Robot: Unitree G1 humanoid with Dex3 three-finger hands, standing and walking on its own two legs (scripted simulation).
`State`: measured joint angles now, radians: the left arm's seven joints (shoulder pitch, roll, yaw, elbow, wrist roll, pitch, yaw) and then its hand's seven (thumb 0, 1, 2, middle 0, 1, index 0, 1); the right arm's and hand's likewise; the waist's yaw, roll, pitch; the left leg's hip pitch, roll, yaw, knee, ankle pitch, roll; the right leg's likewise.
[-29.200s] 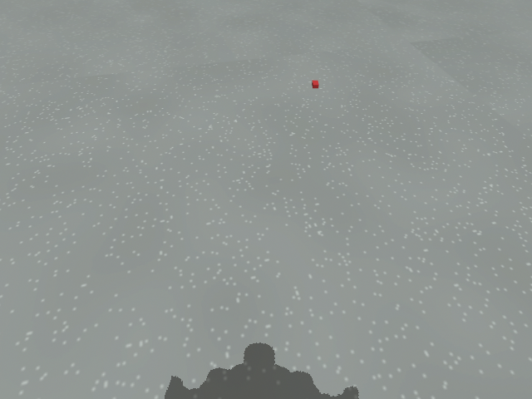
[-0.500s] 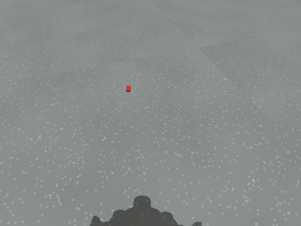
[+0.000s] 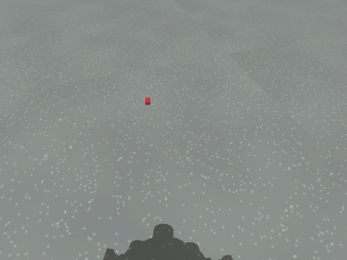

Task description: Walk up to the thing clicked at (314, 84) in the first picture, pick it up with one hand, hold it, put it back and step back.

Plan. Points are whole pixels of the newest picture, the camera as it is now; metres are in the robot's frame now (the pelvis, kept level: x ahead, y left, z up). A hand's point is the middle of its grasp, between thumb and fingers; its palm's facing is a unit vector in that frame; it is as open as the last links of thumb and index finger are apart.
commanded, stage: stand
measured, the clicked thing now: (147, 101) +1.46 +0.27 -0.77
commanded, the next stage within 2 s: walk up in 0.88 s
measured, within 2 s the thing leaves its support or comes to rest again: neither
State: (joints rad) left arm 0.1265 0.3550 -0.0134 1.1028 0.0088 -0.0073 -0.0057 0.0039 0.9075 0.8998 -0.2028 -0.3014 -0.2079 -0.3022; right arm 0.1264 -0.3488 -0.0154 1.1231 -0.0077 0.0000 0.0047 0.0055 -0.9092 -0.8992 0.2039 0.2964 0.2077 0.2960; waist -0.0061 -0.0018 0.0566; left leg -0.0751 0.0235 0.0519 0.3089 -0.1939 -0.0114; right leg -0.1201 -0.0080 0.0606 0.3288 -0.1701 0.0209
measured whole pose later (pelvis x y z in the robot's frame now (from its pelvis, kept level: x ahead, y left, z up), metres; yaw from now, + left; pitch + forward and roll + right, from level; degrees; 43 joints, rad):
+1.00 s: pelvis +0.02 +0.00 +0.00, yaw -2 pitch -2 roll +0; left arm 0.19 0.39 0.04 1.07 0.04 0.00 -0.06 0.00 0.91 0.90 -0.20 -0.30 -0.21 -0.30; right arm 0.20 -0.36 -0.07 1.06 -0.03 -0.03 0.05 0.01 -0.91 -0.90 0.21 0.30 0.21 0.30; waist 0.00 0.00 0.01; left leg -0.08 0.03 0.08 0.38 -0.32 0.04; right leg -0.25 -0.01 0.02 0.64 -0.43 -0.02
